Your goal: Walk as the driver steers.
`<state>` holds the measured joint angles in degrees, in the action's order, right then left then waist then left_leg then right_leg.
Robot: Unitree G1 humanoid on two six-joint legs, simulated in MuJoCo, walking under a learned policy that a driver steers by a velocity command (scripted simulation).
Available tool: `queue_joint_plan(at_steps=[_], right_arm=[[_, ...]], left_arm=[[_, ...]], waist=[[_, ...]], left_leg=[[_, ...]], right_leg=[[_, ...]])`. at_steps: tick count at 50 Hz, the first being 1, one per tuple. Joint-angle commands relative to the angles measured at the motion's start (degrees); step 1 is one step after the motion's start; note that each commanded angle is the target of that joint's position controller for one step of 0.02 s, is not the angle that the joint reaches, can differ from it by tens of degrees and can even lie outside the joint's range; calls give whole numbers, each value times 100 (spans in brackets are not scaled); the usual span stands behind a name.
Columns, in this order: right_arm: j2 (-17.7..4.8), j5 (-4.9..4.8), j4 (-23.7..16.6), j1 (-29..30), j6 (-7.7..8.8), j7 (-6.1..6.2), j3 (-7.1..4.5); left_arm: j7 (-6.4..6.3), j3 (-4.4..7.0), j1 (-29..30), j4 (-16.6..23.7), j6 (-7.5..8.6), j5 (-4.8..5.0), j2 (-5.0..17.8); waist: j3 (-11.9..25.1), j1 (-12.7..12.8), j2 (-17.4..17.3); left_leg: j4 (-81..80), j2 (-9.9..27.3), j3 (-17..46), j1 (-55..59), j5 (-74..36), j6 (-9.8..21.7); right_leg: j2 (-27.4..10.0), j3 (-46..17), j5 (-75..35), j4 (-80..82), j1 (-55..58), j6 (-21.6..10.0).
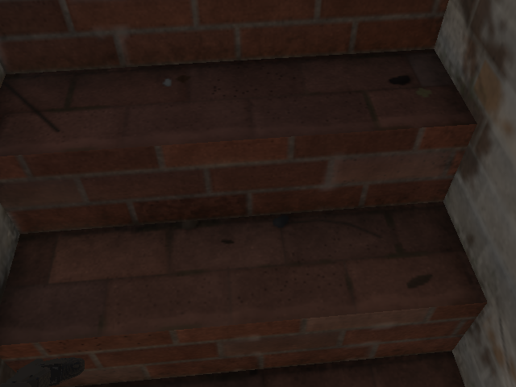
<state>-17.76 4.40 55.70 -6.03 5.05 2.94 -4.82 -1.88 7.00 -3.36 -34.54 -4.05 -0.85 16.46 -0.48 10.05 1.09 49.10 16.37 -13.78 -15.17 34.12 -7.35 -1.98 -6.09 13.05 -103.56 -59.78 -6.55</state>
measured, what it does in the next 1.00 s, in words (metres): climbs, turning left: right foot, then left foot 0.22 m higher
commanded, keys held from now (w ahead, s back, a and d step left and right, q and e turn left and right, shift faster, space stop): w+q+shift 1.00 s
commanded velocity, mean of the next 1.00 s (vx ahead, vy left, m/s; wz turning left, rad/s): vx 1.00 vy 0.00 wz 0.60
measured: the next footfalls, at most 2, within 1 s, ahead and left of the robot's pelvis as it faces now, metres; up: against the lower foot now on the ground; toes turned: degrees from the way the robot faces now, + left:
right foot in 0.06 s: +0.14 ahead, -0.20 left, +0.00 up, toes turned -4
left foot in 0.50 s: +0.33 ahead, +0.11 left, +0.21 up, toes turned +10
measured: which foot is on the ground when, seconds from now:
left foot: down 0.00-0.06, up 0.08-0.48, down 0.50-0.94, up 0.96-1.00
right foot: up 0.00-0.04, down 0.06-0.50, up 0.52-0.90, down 0.92-1.00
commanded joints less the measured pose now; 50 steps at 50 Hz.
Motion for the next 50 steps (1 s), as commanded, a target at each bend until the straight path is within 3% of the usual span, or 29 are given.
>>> queue_joint_plan(at_steps=[1, 3, 4, 5, 6, 7, 8, 10, 13, 15, 19, 20, 21, 22, 23, 24, 25, 26, 27, 29, 32, 35, 41, 44, 46, 47, 48, 49, 50], right_arm=[[-340, 133, -753, 1604, 57, -188, 72], [-387, -295, -1176, 1590, 156, -313, 148], [-110, -516, -1142, 1711, -33, -347, 221], [868, -369, -1868, 2290, -114, -208, 480], [1508, -358, -2264, 1573, -55, -70, 634], [1212, -257, -2417, 667, -21, -122, 545], [657, -89, -2743, 1195, -37, -66, 453], [287, -51, -3363, 2348, -377, 103, 342], [365, -285, -3853, 2631, -728, 143, 280], [780, -305, -4072, 2934, -720, 37, 382], [946, -382, -3929, 2199, -1001, -236, 610], [1042, -366, -3781, 2062, -994, -304, 717], [846, -253, -3189, 793, -1078, -194, 622], [601, -207, -2823, -582, -1116, -155, 431], [204, -103, -2790, -668, -1041, -154, 365], [-22, -158, -2582, -340, -957, -90, 268], [-311, -362, -2375, -331, -934, -158, 98], [-457, -252, -2213, -113, -960, -189, -152], [-516, 106, -2328, 252, -899, -183, -188], [168, 52, -1773, 171, -654, -28, 17], [-137, -26, -1198, -466, -235, -104, -218], [-236, -138, -945, -1021, -10, -107, -212], [-350, -158, -582, -2238, -68, -153, -305], [-605, -293, -1159, -1373, -261, -104, -400], [-1053, -325, -1295, -979, -70, -330, -621], [-964, -275, -1550, -432, 108, -396, -620], [-50, -160, -2026, 245, 35, -654, -445], [357, 116, -2006, 73, 0, -675, -417], [593, 282, -2076, 94, -140, -616, -308]], left_arm=[[-32, 74, -2062, -419, -31, 394, 427], [-23, -42, -3370, -852, 368, 169, 384], [-2, -184, -3631, -923, 511, 220, -55], [-6, -296, -3371, -1233, 820, -185, 326], [73, -309, -2736, -1228, 937, -479, 554], [147, -218, -2728, -977, 1031, -501, 867], [-26, 142, -2445, -662, 1019, -181, 1710], [-229, 16, -1557, -902, 1348, -183, 1169], [-357, -171, -1917, -1382, 1563, -399, 401], [-436, -170, -1980, -1517, 1589, -269, 571], [-534, -283, -1152, -1324, 1343, -22, 858], [-559, -349, -853, -1145, 1264, 228, 858], [-533, -304, -1314, -1065, 1352, 297, 1189], [-478, -78, -962, -850, 1357, 372, 1614], [-235, -46, -1069, -824, 1339, 510, 1660], [-56, -47, -1337, -657, 1338, 369, 1472], [69, -74, -1001, -411, 1383, 208, 1233], [259, -265, -583, -24, 1334, -239, 135], [207, -559, 166, 642, 1201, -476, -767], [53, -845, 534, 1155, 955, -598, -1487], [24, -876, 341, 1081, 1030, -617, -1134], [-117, -978, 1967, 1523, 864, -365, -899], [-79, -1344, 3278, 2146, 894, -316, -1539], [-161, -1267, 2669, 2071, 717, -16, -1378], [-197, -812, -167, 974, 735, 130, -604], [-144, -491, -1528, 567, 926, 55, 166], [-176, -342, -1617, 304, 978, 112, 719], [-264, -353, -513, 579, 950, 103, 391], [-306, -428, 238, 499, 816, 156, -101]], waist=[[184, 1049, -521], [1023, 1314, -25], [545, 1538, 172], [-30, 1117, 1728], [48, 61, 1419], [899, -473, 535], [1126, -350, 394], [342, -387, 903], [52, -454, 416], [-162, -685, -427], [11, -1308, -500], [402, -1405, -627], [1233, -1536, -166], [2095, -2127, 565], [2988, -2060, 774], [3387, -1630, 522], [3108, -1742, -40], [2357, -1648, -476], [2087, -1482, -1105], [493, -929, -686], [407, -844, -170], [-42, -1375, -249], [341, -1770, 222], [987, -1322, 48], [2644, -249, -382], [3440, 393, 396], [3167, 177, 2640], [2672, -341, 2267], [2036, -803, 1391]], left_leg=[[-1282, -696, -898, -2471, -1833, 779], [845, -507, -31, -1736, -3652, 1118], [4066, -1040, 101, -1664, -2140, 1157], [6829, -1747, 604, -2678, -114, 970], [8609, -2301, 2080, -4545, -491, 1067], [8243, -2254, 2647, -5055, -955, 1078], [7665, -1742, 2080, -5278, -1133, 990], [9487, -1387, 2589, -6016, -244, 1180], [9933, -1340, 3249, -7263, 63, 1614], [8907, -1464, 2905, -7589, 37, 1741], [5014, -1208, 1107, -4128, -790, 1751], [3934, -1574, 790, -2713, -673, 1805], [4112, -2164, -84, -1882, 151, 1822], [3881, -2355, 191, -1441, 370, 1908], [2494, -2667, 597, -905, 641, 1850], [1496, -2916, 885, 158, 233, 1753], [378, -2623, 2141, 1214, -277, 1772], [-520, -2307, 3417, 882, -389, 2104], [-1455, -1486, 5383, 284, 838, 2610], [-1128, -1813, 4786, -1563, 988, 2247], [-2025, -1920, 4707, -1187, 154, 2403], [-3105, -1588, 4766, -1411, -523, 2420], [-3865, -1447, 4501, -11, -748, 2483], [-4777, -1090, 3509, -2623, -6289, 2292], [-1613, -1280, 2894, -637, -11851, 2208], [645, -1513, 2634, -810, -11337, 1911], [2397, -2557, 2288, -3048, -4570, 1477], [5022, -2492, 3010, -4137, -3481, 1327], [6128, -2233, 2598, -4338, -3707, 1363]], right_leg=[[360, 1196, -614, 3673, 4266, -15], [434, 1507, -1356, 5380, 5695, -192], [623, 1179, -490, 6514, 5026, -460], [232, 803, -2607, 7343, 4723, -802], [-365, -16, -5481, 5849, 5715, -781], [-1355, -1157, -5090, 6121, 6443, -730], [-1942, -2935, -1626, 7697, 5821, -862], [-2577, -3892, 1642, 9019, 4622, -1117], [-2826, -2589, 1944, 9361, 5018, -764], [-2484, -1087, 1914, 9729, 5475, -222], [-1357, 1769, -1009, 11249, 3832, -177], [-987, 2524, -4709, 10779, 3923, -265], [-1523, 2300, -9834, 9784, 4687, -622], [-1886, 2031, -12423, 8187, 5586, -552], [-1780, 1807, -12392, 6562, 6137, -542], [-1434, 1627, -10859, 5530, 5408, -425], [-837, 1316, -6320, 4080, 3603, -342], [-29, 820, -1605, 1663, 2011, -64], [623, -42, -1184, -962, 648, 133], [318, -178, -1208, -2003, -167, 231], [231, -119, -349, -2566, -896, 330], [30, 402, 785, -2695, -1360, 388], [-254, 464, 2017, -1741, -2398, 253], [-77, 921, 2336, 1755, 3736, 148], [453, 870, 2807, 3313, 4813, 40], [-361, -778, 3769, 4521, 5717, -189], [-1705, -3873, 4573, 6683, 6484, -556], [-2178, -5015, 3738, 7658, 6173, -345], [-2116, -4221, 3787, 7336, 5314, -340]])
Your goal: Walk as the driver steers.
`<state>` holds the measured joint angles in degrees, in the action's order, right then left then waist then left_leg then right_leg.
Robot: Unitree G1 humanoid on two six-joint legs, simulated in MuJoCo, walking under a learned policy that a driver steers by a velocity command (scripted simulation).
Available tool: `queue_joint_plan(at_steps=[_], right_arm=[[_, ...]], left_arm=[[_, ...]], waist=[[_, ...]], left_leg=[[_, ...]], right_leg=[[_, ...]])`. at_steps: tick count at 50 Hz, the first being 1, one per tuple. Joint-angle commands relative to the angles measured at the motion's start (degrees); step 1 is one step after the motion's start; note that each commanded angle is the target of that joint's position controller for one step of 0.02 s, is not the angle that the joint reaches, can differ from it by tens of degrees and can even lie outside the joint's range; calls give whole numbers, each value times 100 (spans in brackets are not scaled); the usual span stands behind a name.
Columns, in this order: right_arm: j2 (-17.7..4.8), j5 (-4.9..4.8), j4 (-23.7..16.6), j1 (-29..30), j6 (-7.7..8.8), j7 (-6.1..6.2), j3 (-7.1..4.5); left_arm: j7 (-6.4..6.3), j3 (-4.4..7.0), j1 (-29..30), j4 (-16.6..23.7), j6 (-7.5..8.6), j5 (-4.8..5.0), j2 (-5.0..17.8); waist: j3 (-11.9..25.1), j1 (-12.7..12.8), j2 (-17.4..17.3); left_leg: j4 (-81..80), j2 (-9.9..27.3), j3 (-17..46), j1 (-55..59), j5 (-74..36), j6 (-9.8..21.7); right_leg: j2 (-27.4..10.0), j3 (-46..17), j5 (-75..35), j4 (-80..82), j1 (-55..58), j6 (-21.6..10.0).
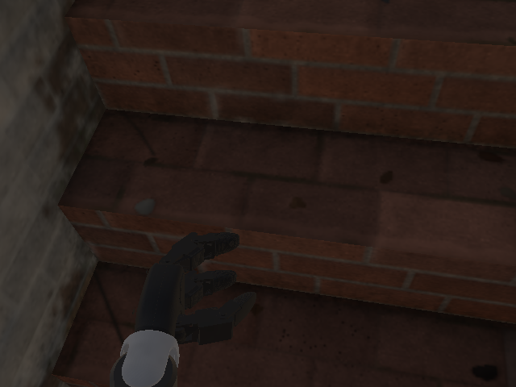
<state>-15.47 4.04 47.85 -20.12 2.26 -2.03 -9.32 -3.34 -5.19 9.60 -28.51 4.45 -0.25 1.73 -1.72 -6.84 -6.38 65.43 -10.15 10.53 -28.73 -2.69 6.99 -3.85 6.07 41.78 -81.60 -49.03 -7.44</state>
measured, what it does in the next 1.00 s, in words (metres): climbs, turning right: left foot, then right foot 0.21 m higher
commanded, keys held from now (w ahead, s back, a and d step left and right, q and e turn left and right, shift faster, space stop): w+q+shift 0.02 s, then w+e+shift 0.98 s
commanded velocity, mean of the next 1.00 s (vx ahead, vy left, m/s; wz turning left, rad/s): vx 1.00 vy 0.00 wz -0.50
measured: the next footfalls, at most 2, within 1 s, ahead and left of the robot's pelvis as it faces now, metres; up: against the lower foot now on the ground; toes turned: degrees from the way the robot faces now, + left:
left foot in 0.38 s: +0.23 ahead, +0.24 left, +0.00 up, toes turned +3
right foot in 0.78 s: +0.38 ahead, -0.07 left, +0.21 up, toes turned -30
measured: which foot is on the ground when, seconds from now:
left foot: up 0.00-0.36, down 0.38-0.74, up 0.76-1.00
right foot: down 0.00-0.36, up 0.38-0.76, down 0.78-1.00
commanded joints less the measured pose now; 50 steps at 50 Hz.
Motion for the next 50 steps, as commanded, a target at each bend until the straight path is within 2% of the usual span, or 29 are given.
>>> queue_joint_plan(at_steps=[1, 5, 8, 10, 13, 14, 16, 17, 18, 19, 20, 21, 22, 24, 25, 26, 31, 32, 34, 35, 36, 37, 38, 39, 40, 41, 44, 48, 50], right_arm=[[269, 266, -1339, 1289, -117, -67, 187], [573, 98, -1619, 1352, -648, 230, 648], [591, -26, -2130, 2184, -493, 272, 772], [329, -36, -2161, 2009, -601, 256, 750], [784, 8, -2665, 3229, -410, 134, 935], [762, -122, -2813, 3242, -294, 213, 1028], [-80, 40, -2528, 3056, 118, 234, 848], [-324, -223, -2069, 1565, 257, 158, 718], [-92, -559, -1502, 445, 237, 198, 612], [-284, -435, -1123, 894, 172, 225, 505], [-189, -210, -852, 1224, 308, 184, 641], [-676, 245, -870, 1084, 419, 90, 522], [-939, 331, -593, 600, 394, 135, 341], [-536, 392, -217, 366, 378, 265, 431], [-205, 207, 212, -1231, 291, 381, 471], [-379, 237, 517, -1576, 391, 501, 413], [-547, -77, 162, 61, 983, 744, 483], [-410, -114, -97, 1322, 936, 710, 633], [-1360, -782, -211, 777, 951, 820, 561], [-1869, -715, -460, 891, 1207, 705, 375], [-2010, -968, -597, 845, 1301, 641, 421], [-1702, -915, -816, 827, 1262, 589, 410], [-1123, -566, -834, 288, 1205, 585, 514], [-451, -334, -780, -45, 1108, 605, 569], [602, -211, -1284, 696, 978, 729, 936], [799, -199, -1763, 1680, 777, 886, 1150], [945, -206, -2517, 2010, 376, 906, 1374], [290, -756, -2535, 1612, -40, 934, 1176], [233, -598, -2053, 148, -49, 843, 1226]], left_arm=[[-174, 714, -797, -391, -105, 92, 1030], [-21, 736, -1859, -1545, 194, -137, 1081], [-14, 801, -2502, -1802, 478, -191, 1604], [-101, 804, -1960, -1587, 394, -221, 1762], [-223, 930, -2738, -1926, 568, -254, 1808], [-162, 938, -2499, -2047, 656, -211, 1747], [9, 1026, -2539, -2003, 482, 26, 1988], [-5, 1215, -2038, -1480, 464, 352, 2593], [99, 1288, -1683, -1276, 440, 307, 2545], [99, 1282, -2086, -1222, 342, 30, 1828], [23, 1139, -2778, -1059, 220, -108, 1099], [5, 1083, -2425, -293, 373, 371, 1035], [24, 1060, -1608, 1, 443, 448, 1066], [-91, 788, -1079, 264, 233, 112, 504], [124, 572, 783, 611, 186, -363, 643], [267, 663, 1023, 843, 29, -166, 711], [468, 520, 1073, 1631, -1032, -714, 523], [517, 327, 492, 1546, -1003, -642, 448], [416, 425, -498, 1014, -1011, -174, 1207], [351, 611, -1580, 654, -972, -287, 1648], [318, 667, -1843, 491, -1071, -448, 1979], [206, 965, -1479, 496, -1114, -359, 2539], [348, 1077, -351, 533, -1196, -409, 2623], [623, 1252, -389, 215, -1194, -588, 2582], [669, 1282, -744, -352, -975, -506, 2473], [673, 1415, -1189, -436, -1007, -698, 2733], [572, 1213, -908, -906, -557, -409, 2354], [520, 1107, 14, -1314, -103, -88, 2211], [454, 1095, 703, -1016, -323, -70, 2183]], waist=[[1356, 481, 1722], [187, 374, 570], [-579, 474, 742], [-203, 139, 765], [67, 545, 1486], [-22, 368, 1681], [1491, 407, 519], [2400, -161, 1225], [2519, -714, 1497], [1686, -280, -106], [1023, 691, -377], [1630, 757, -805], [2275, 434, -629], [1572, 583, -1115], [1945, -569, -253], [2114, -560, -576], [981, 685, -214], [1279, 1330, 104], [2427, 1520, -580], [2965, 1680, -1163], [3451, 1954, -815], [3709, 1644, 162], [4079, 850, 1177], [3578, 576, 1212], [2647, 535, 1403], [2876, 1038, 773], [-304, 128, 976], [-169, -335, 1662], [680, -1067, 565]], left_leg=[[5112, 628, -287, -3296, -142, -59], [5610, 622, 109, -3649, 1450, -164], [5497, 472, 223, -4595, 2752, -359], [4692, 886, -477, -3756, 2203, -543], [4914, 1181, -1051, -4238, 2764, -319], [3010, 1427, -1020, -3372, 3150, -68], [-353, 687, -2322, 217, 1997, 179], [-3306, 1071, -1478, 1692, -528, 50], [-6054, 1367, -1151, 3196, -2755, -195], [-6992, 2077, -918, 3743, -4148, 19], [-6158, 2523, -829, 4349, -5437, -492], [-3459, 3545, -435, 6328, -10879, -231], [-2844, 3730, -259, 7426, -10643, 70], [-3217, 3465, -897, 6774, -6952, 203], [-2973, 2928, -689, 8015, -8590, -166], [-3112, 3197, -547, 8616, -8143, -72], [-4944, 3312, -1034, 4900, -5377, -164], [-5187, 2711, -2354, 2942, -6970, -547], [-4996, 2673, -2221, 1636, -11279, 86], [-3545, 2894, -1858, 1331, -13075, 4], [-2443, 2488, -1658, -80, -13099, -532], [-775, 2302, -1309, -207, -7264, -445], [787, 1472, -1261, -196, -1119, -472], [3569, 1288, -783, -939, 553, -502], [6403, 1303, -583, -3228, 1299, -531], [7748, 1118, -399, -3540, 975, -588], [6813, 1294, -615, -4303, 2487, -891], [5600, 965, -1085, -2562, 2995, -759], [2098, 945, -1195, 1068, 1991, -671]], right_leg=[[-1831, -4196, 494, 4626, 3638, -439], [-1093, -2609, -1618, 5175, 2963, -200], [-1108, -2113, -3846, 5825, 3512, -391], [-896, -1630, -4369, 5970, 3255, -342], [-974, -1527, -5635, 6688, 4045, -589], [-537, -583, -6990, 6850, 3767, -92], [137, -75, -12222, 4796, 3558, 120], [256, -597, -12740, 3310, 3974, 190], [564, -881, -9668, 1925, 3474, 226], [1296, -910, -2642, -302, 2254, 203], [1351, -1562, -1272, -2937, 208, 2], [1482, -1414, -555, -5078, -2060, 321], [1502, -1354, -409, -6345, -3647, 334], [1554, -1105, 356, -8158, -5602, 226], [1076, -300, -472, -6549, -5329, 107], [1101, -692, -222, -5778, -5658, 240], [175, -836, -112, -4670, -4002, 267], [320, -171, -146, -1946, -912, 170], [1557, 528, -1028, -699, 3337, 427], [1363, 52, -897, -232, 4437, 220], [1349, -494, -1023, 590, 6177, -84], [1027, -1263, -2000, 2069, 6012, -248], [787, -1844, -2275, 2998, 5612, -602], [483, -1700, -1973, 3843, 5376, -1067], [203, -1885, -3540, 3488, 5678, -1465], [-514, -2938, -2924, 4683, 4635, -1698], [-222, -2876, -1206, 6541, 1254, -924], [-26, -1799, -1788, 7238, 12, -878], [780, -556, -3512, 6683, -930, -411]])
Over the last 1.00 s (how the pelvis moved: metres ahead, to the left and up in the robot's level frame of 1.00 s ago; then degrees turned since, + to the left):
0.41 0.05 0.33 33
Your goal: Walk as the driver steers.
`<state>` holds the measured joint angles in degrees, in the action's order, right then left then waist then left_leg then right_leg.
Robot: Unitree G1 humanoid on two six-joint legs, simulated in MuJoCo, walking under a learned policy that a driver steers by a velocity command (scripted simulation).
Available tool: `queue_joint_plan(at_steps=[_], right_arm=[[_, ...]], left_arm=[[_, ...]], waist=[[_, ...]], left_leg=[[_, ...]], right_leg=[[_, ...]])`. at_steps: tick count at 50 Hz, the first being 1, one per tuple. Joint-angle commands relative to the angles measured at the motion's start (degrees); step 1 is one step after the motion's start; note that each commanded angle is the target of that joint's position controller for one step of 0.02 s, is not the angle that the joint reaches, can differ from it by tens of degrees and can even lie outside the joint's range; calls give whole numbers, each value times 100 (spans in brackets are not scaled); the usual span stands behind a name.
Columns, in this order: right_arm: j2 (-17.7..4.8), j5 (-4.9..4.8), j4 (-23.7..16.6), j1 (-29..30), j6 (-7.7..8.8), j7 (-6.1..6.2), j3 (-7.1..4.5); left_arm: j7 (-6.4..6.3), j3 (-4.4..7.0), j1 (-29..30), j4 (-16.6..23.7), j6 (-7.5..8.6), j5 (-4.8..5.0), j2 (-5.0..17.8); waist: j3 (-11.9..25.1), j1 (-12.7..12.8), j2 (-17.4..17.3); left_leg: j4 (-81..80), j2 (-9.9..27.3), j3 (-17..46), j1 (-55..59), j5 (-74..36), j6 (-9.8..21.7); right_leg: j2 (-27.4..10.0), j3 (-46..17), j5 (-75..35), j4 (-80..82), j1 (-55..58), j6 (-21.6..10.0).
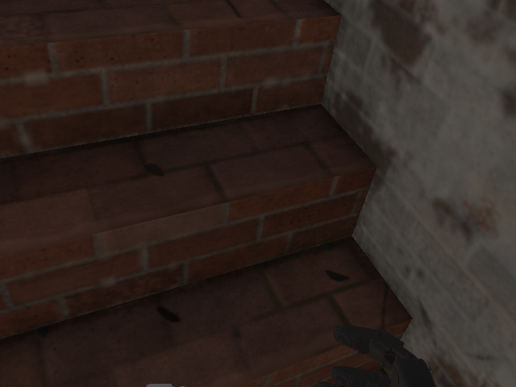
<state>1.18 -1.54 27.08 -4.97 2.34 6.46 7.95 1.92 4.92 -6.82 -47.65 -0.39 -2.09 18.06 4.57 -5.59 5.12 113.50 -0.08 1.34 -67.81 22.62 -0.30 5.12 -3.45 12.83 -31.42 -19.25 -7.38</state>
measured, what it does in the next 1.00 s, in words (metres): steps on the spot: left foot 0.21 m higher, then right foot 0.22 m lower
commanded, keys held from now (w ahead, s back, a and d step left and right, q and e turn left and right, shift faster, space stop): w+e+shift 0.20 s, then w+shift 0.06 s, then w+q+shift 0.06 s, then s+q+shift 0.40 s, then w+q+shift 0.28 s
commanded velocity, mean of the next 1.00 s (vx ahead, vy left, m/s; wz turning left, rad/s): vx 0.53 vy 0.00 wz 0.09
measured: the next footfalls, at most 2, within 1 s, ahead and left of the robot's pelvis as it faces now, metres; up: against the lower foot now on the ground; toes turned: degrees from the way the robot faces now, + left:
left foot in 0.02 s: +0.14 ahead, +0.12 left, +0.21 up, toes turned -6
right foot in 0.34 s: -0.01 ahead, -0.04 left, +0.00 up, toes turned -28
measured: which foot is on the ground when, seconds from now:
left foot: up 0.00-0.00, down 0.02-0.36, up 0.38-0.76, down 0.78-1.00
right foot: down 0.00-0.06, up 0.08-0.32, down 0.34-0.78, up 0.80-1.00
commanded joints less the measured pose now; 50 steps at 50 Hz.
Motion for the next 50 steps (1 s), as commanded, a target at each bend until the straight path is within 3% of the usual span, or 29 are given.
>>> queue_joint_plan(at_steps=[1, 3, 5, 7, 9, 13, 16, 20, 21, 22, 24, 25, 27, 28, 30, 33, 34, 35, 36, 37, 38, 39, 40, 41, 43, 45, 48, 49, 50], right_arm=[[-1218, 101, 46, -931, -135, -1, -431], [-949, 357, 137, -990, -246, -98, -468], [-1070, 333, -42, 653, -245, -50, -547], [-776, 187, -574, 1663, -1, 58, -415], [-516, 150, -457, 2073, 87, 90, -423], [-324, 368, -2, 669, -183, 149, -425], [-42, 54, -132, 1309, -296, -36, -376], [-155, -229, 268, 921, -217, -17, -519], [-1528, 310, -778, -773, 30, -460, -551], [-1531, 189, -255, -1141, 194, -506, -665], [-1703, 148, -133, -1181, 431, -490, -788], [-1533, 513, -115, -1710, 523, -466, -818], [-1922, 437, 225, -1334, 490, -689, -1000], [-2257, 309, 427, -1017, 381, -649, -1155], [-2183, 503, 647, -1182, 190, -1008, -1219], [-1796, 372, 802, -965, 230, -1268, -1167], [-1394, 292, 1398, -1136, -224, -320, -974], [-1387, 363, 1390, -1744, -446, -37, -960], [-1517, 414, 1439, -2377, -557, 25, -1008], [-1148, 554, 748, -3029, -494, -948, -974], [-1046, 331, 1806, -3812, -421, -997, -1025], [-1041, 721, 2184, -4007, -457, -959, -980], [-1644, 1052, 1689, -3594, -567, -986, -1011], [-2373, 1038, 1570, -3660, -663, -951, -1043], [-2596, 657, 1318, -2920, -325, -992, -1238], [-2383, 546, 1023, -2271, 291, -964, -1060], [-1335, 514, 1620, -2724, 313, -1180, -662], [-2259, -111, 1529, -1848, 316, -312, -1318], [-2328, 102, 1513, -1658, 309, -43, -1336]], left_arm=[[-49, 175, 985, 744, 130, 110, 718], [-40, 168, 1035, 993, -201, 49, 447], [167, 128, 636, 1021, -255, 215, -70], [61, 267, 381, 1432, -337, 71, 144], [-22, 156, 64, 1671, -462, 203, 155], [127, -209, 514, 1522, -474, 321, -213], [326, -267, 216, 1421, -440, 337, -424], [270, -201, -954, 1016, -177, -148, 273], [1182, -341, -1496, 1228, -367, -515, 1725], [1283, -154, -610, 1540, -370, -594, 1799], [964, -272, -785, 1548, -344, -530, 1639], [721, -209, -113, 1684, -229, -289, 1920], [431, -579, 909, 2132, -142, -41, 960], [235, -665, 893, 2296, -5, 27, 784], [-23, -621, 738, 2127, 259, 24, 997], [47, -333, 292, 2014, -71, 24, 1298], [-445, -294, 461, 1695, -22, 31, -18], [-617, -348, 747, 1822, 14, 54, -161], [-653, -326, 1252, 1941, -21, 106, -111], [13, -135, 1025, 2323, -659, -621, 1368], [235, 65, 1304, 1977, -970, -746, 1203], [440, -163, 1046, 1538, -1058, -605, 339], [588, -205, 1241, 1321, -1187, -263, 547], [725, -333, 663, 1093, -1015, -212, 496], [276, -461, 408, 858, -175, -214, 149], [-122, -331, 1339, 868, 382, -258, 534], [-220, -260, 1802, 866, 433, -347, 36], [23, -685, 2314, 1558, 160, -472, -1112], [51, -646, 2602, 1754, 155, -152, -920]], waist=[[176, -490, -616], [173, -658, -1023], [644, 421, -2838], [1174, 658, -1977], [1072, 1026, -479], [149, 145, -1180], [338, 190, -996], [409, 697, 968], [460, -376, 2070], [700, -323, 1096], [380, -92, 301], [188, -525, 326], [-144, -354, -583], [122, -62, -519], [350, -215, -666], [115, -139, -421], [396, 149, -229], [608, -150, 44], [680, -573, 262], [-810, -1013, -376], [-770, -725, -1636], [-529, -318, -1388], [126, -402, -927], [1215, -300, -1201], [181, -83, -908], [-327, -303, -393], [-281, -293, -830], [-188, 184, 603], [-773, 90, 429]], left_leg=[[-3858, -318, -566, 5061, 1323, 117], [-4667, -420, -376, 4408, 1460, 336], [-6411, 826, 1892, 2340, 2655, 868], [-7283, 1546, 3284, 2065, 3298, 971], [-6056, 1379, 2084, 2540, 2231, 547], [-5242, 1130, 859, 4225, 489, 398], [-4770, 425, 49, 3412, 707, 276], [-1026, -329, -1340, 603, 2035, -208], [222, -659, -699, -1056, 3372, -450], [-158, -431, -358, -662, 2723, -345], [1735, -533, -97, -1108, 1885, -321], [1930, -224, 22, -954, 994, -287], [1825, -241, 52, -509, -759, -587], [2752, -353, 88, -436, -776, -754], [1203, -237, -214, 313, -1699, -624], [-2333, -180, -676, 1823, -1253, -287], [-1994, -413, -1583, 2056, -1160, 47], [-2825, -133, -1340, 3157, -888, 212], [-3891, -322, -1260, 4416, -200, 401], [-6745, -10, -225, 3701, 72, 300], [-8093, -293, 42, 4724, -1932, 702], [-7644, -337, 547, 4895, -2395, 1132], [-7564, 13, 2369, 4638, -1954, 1805], [-8222, 538, 4353, 4720, 615, 2402], [-9713, 882, 6003, 4693, 3735, 2317], [-9081, 385, 5610, 4206, 2837, 2281], [-7830, -291, 4200, 3986, 1449, 1819], [-9429, 10, 4226, 4088, 1262, 1752], [-9680, 153, 4553, 3694, 1197, 2046]], right_leg=[[-794, -341, -831, 2379, -3191, -638], [-537, 202, -3015, 1059, -1715, -13], [-632, 147, -1067, -1763, -445, 165], [-721, -544, -480, -3971, 7, 453], [-893, 69, -580, -3051, -305, 520], [-882, 912, -647, 1425, -707, 612], [-786, 1453, -2875, 1812, 906, 742], [-1730, 1511, -5926, 936, 3370, 989], [-1354, 1048, -7195, -1488, 2707, 85], [-1816, 805, -5737, -891, 2015, -159], [-2534, 73, -4201, -235, 1674, -284], [-3078, -766, -1875, 406, 1277, -645], [-2805, -429, -159, 722, 593, -349], [-2969, -446, -1025, 736, 593, -484], [-2226, 705, -2427, 225, 812, 17], [-1807, 1504, -4294, 122, 778, 146], [-2315, 2128, -5739, 278, 1782, 1031], [-2358, 2222, -6273, 130, 1418, 1218], [-2272, 2457, -7202, -108, 905, 1370], [-2625, 1335, -6954, -1377, 507, 749], [-2444, 1577, -3815, -2435, -637, 539], [-2063, 1484, 143, -4082, -2084, 204], [-1409, 385, 879, -5852, -2958, -338], [-1024, -670, 237, -6354, -3356, -645], [-690, -837, -114, -6040, -4609, 381], [-551, -360, -1071, -6657, -4830, 932], [-715, -575, -1100, -6888, -4451, 529], [-314, 511, 916, -5826, -3207, 661], [-254, 508, 1904, -4849, -2950, 887]])
Over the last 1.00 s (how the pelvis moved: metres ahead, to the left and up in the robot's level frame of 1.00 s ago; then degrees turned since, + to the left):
0.38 0.05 0.35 -37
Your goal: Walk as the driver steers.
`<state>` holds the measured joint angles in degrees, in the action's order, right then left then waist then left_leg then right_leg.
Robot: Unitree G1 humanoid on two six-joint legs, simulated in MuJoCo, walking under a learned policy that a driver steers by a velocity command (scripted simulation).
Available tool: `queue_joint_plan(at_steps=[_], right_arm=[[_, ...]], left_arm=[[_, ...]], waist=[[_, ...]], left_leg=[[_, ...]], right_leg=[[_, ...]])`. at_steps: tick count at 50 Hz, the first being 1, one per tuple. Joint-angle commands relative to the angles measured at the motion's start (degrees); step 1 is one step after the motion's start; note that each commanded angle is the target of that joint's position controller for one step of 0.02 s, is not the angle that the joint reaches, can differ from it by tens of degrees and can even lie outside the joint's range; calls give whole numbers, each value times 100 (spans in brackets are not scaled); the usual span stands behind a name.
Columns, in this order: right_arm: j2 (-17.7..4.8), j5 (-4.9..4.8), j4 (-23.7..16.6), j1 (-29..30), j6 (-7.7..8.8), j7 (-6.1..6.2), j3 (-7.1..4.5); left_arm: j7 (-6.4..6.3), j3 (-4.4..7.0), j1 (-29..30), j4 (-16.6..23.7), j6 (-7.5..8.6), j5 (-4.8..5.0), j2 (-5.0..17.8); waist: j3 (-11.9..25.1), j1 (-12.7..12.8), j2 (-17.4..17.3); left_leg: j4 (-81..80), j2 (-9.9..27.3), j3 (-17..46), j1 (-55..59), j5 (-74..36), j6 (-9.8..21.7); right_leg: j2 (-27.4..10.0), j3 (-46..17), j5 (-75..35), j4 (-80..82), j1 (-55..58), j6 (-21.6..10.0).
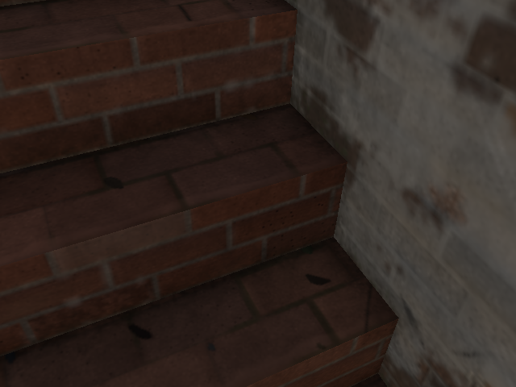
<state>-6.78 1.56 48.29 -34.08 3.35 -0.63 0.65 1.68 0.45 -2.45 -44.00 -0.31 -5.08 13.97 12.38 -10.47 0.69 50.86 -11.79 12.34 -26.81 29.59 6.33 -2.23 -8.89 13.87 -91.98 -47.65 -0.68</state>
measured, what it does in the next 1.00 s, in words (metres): climbs, turning left: right foot, then left foot 0.21 m higher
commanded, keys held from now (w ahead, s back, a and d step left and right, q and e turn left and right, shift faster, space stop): w+q+shift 0.48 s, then w+e+shift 0.52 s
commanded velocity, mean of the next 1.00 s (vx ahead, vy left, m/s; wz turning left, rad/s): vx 0.91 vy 0.00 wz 0.36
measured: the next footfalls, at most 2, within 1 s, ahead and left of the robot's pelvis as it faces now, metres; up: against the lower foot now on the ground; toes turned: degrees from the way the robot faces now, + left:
right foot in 0.14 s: +0.09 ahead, -0.20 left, +0.00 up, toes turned +9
left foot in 0.54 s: +0.25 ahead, +0.12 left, +0.21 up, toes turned +33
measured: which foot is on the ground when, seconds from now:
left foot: down 0.00-0.14, up 0.16-0.52, down 0.54-1.00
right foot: up 0.00-0.12, down 0.14-0.54, up 0.56-1.00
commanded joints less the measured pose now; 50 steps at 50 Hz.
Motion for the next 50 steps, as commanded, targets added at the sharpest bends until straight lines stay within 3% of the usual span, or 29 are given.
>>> queue_joint_plan(at_steps=[1, 2, 4, 5, 6, 7, 8, 9, 11, 13, 15, 18, 22, 24, 26, 27, 28, 29, 31, 33, 36, 38, 40, 44, 46, 47, 48, 49, 50], right_arm=[[-1618, -145, -555, 1176, 68, 843, -733], [-1461, 52, -397, 1401, -35, 951, -772], [-1113, 136, -673, 2112, 81, 701, -735], [-1279, -4, -850, 2490, 167, 468, -765], [-1084, -235, -1044, 3016, 382, 55, -745], [-917, -47, -1267, 3799, 615, -109, -709], [-25, -197, -1650, 4024, 734, -22, -523], [-78, -181, -1774, 3307, 656, 88, -458], [-173, 120, -1963, 3199, 234, 181, -345], [-352, 229, -2371, 3471, -137, 145, -276], [45, 123, -2589, 4459, -215, 113, -158], [-192, 204, -2887, 4940, -491, 183, -234], [-204, 107, -3228, 5976, -894, 37, -137], [-428, -255, -2503, 4434, -1113, 17, -151], [-1037, -273, -2326, 2824, -1131, 321, -348], [-1204, -202, -2025, 2564, -1006, 302, -418], [-1804, 24, -1863, 3032, -843, 277, -715], [-2185, 401, -1870, 2408, -870, 421, -1012], [-1719, 304, -916, 2454, -517, 365, -946], [-1113, 254, -289, 2270, -188, 434, -782], [-886, 241, 312, 1860, 221, 648, -738], [-752, 315, 656, 1505, 401, 484, -651], [-621, 380, 867, 974, 548, 201, -515], [-923, 172, 723, 1859, 727, 246, -326], [-1677, -308, 408, 1985, 709, 345, -342], [-1969, -393, 377, 1533, 774, 319, -367], [-2599, -368, 262, 1800, 826, 237, -611], [-2586, -528, 144, 1813, 758, 92, -689], [-2171, -557, -153, 904, 846, 17, -687]], left_arm=[[-158, -187, 2038, 1442, 130, 650, -166], [-329, -161, 1488, 1429, 114, 914, 95], [-563, 6, 82, 1424, 334, 966, 233], [-674, 184, -1142, 1312, 347, 961, 292], [-784, 333, -1655, 1096, 392, 754, 467], [-774, 490, -2723, 825, 346, 635, 674], [-927, 433, -2374, 658, 270, 302, 927], [-980, 435, -1667, 709, 255, 130, 733], [-850, 192, -1356, 459, 526, 168, -7], [-743, 156, -1304, -8, 907, 27, -156], [-557, 218, -2082, -594, 1000, -132, -130], [-346, 296, -2153, -854, 1245, 117, 130], [-546, 438, -2557, -1048, 1088, 295, 665], [-792, 363, -1965, -594, 881, 844, 996], [-559, 667, -1782, -60, 884, 978, 1797], [-315, 679, -1909, -13, 877, 1039, 1667], [-227, 562, -1679, 396, 846, 871, 1090], [-159, 487, -860, 785, 1009, 864, 629], [-300, 162, -205, 1394, 1013, 538, -557], [-306, 122, 77, 1450, 835, 261, -571], [-395, 91, -91, 1295, 506, 303, -473], [-412, -88, 439, 1572, 359, 409, -1060], [-290, -235, 912, 1799, 207, 418, -1496], [-507, -300, 2521, 2691, 187, 594, -957], [-389, -337, 1883, 2357, -20, 799, -430], [-397, -269, 1127, 1712, -88, 723, -395], [-413, -257, -496, 1271, -95, 511, -581], [-390, -171, -1167, 1180, 62, 570, -203], [-414, -22, -559, 946, 82, 593, 207]], waist=[[-2010, 573, 175], [-2103, 682, -808], [-1996, 1079, -2379], [-1225, 1807, -1803], [-739, 2159, -329], [-181, 3100, 308], [-217, 2375, 1168], [252, 1449, 1043], [-478, 904, 482], [-830, 759, 19], [-1170, 1045, 138], [-1547, 795, -235], [-1404, 1088, -213], [-228, 526, 445], [630, 129, 1683], [839, 39, 1733], [836, 423, 669], [1797, -232, -376], [1461, 451, 1213], [-169, 418, 909], [-401, 608, 582], [-755, 855, 672], [-912, 890, -269], [-1889, 1141, -351], [-1056, 1222, -437], [-271, 1222, -311], [480, 1823, -1391], [1451, 2016, -1829], [1830, 1134, -1116]], left_leg=[[-3614, 1369, 3251, -336, 770, 1310], [-3411, 1100, 2625, -223, 787, 1296], [-3097, 957, 2267, -562, -887, 1187], [-2142, 897, 1948, -905, -2693, 1152], [-270, 198, 829, -2476, -3162, 770], [1737, -110, 402, -3029, -3242, 488], [4025, -335, 83, -4485, -1128, 153], [5809, 375, -124, -4639, -1464, -57], [7758, 874, -301, -5048, -1628, -138], [8701, 1082, -194, -5459, -1556, -20], [9919, 963, -142, -6376, -1028, 291], [8972, 1029, -296, -5972, -857, 450], [5466, 1217, -1966, -4583, -171, 310], [4092, 226, -2871, -1144, 704, 348], [2815, 29, -2275, -49, 1709, 395], [1167, -111, -1689, 1005, 1434, 528], [-667, 868, 627, 3490, -120, 1211], [-2474, 2582, 3987, 3511, -2641, 1749], [-2232, 2357, 3037, 3122, -1294, 1550], [-1911, 2008, 2084, 2896, -2496, 1224], [-2359, 2549, 1277, 3241, -3787, 908], [-2915, 2520, 333, 2486, -3094, 629], [-3562, 2736, -72, 2175, -1287, 822], [-5485, 2352, -1739, -505, -1609, 248], [-6297, 2281, -2364, -1169, -5289, 683], [-5066, 2464, -2654, 125, -11340, 806], [-3365, 2851, -2522, 1606, -14735, 775], [-1679, 2971, -2300, 2760, -15148, 748], [-565, 2731, -1721, 1881, -13467, 599]], right_leg=[[372, 665, 3313, 2813, 136, 259], [243, 632, 3398, 4129, 613, 82], [87, 793, 1480, 5619, 2150, -200], [391, 1258, 459, 6203, 3696, -285], [166, 934, 367, 5845, 5737, -151], [-197, 647, -575, 6626, 6866, -169], [-1352, -1059, -803, 7106, 6872, -376], [-2273, -2100, 881, 7278, 6064, -490], [-2088, -1452, 2172, 7398, 4838, -731], [-1848, -731, 1917, 7514, 4602, -551], [-1765, 41, 533, 7405, 4909, -492], [-1572, 908, -1500, 7780, 4305, -32], [-1129, 2211, -5221, 8672, 4755, 32], [-1182, 2607, -11780, 7457, 3936, -100], [-1940, 1954, -14823, 5373, 4659, -571], [-1690, 1708, -13221, 3962, 4104, -936], [-187, 952, -5952, 1301, 711, -522], [1320, 44, -1619, -2987, -105, -369], [1080, -826, -1531, -4121, -955, -541], [874, -577, -604, -3641, -1927, -659], [560, -329, 307, -4364, -2461, -844], [509, -308, 728, -4545, -2898, -1062], [519, -186, 1054, -5841, -3899, -1173], [169, 791, 642, -2464, -2151, -798], [246, 2188, 605, 577, 1711, -647], [835, 2742, 1301, 87, 2113, -616], [786, 2459, 1662, 635, 1990, -732], [1082, 1922, 1983, 1988, 2143, -778], [1324, 1055, 1952, 2891, 3301, -966]])
Over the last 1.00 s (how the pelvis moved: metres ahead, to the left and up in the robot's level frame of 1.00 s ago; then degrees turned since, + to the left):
0.01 -0.07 -0.04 4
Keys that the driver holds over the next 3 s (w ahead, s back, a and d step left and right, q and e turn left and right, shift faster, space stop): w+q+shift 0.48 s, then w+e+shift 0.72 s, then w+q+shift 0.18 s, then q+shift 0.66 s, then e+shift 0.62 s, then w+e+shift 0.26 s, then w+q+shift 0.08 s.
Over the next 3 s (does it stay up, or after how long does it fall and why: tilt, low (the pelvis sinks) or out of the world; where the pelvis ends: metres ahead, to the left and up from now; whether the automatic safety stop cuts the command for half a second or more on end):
stays up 0.71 0.04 0.67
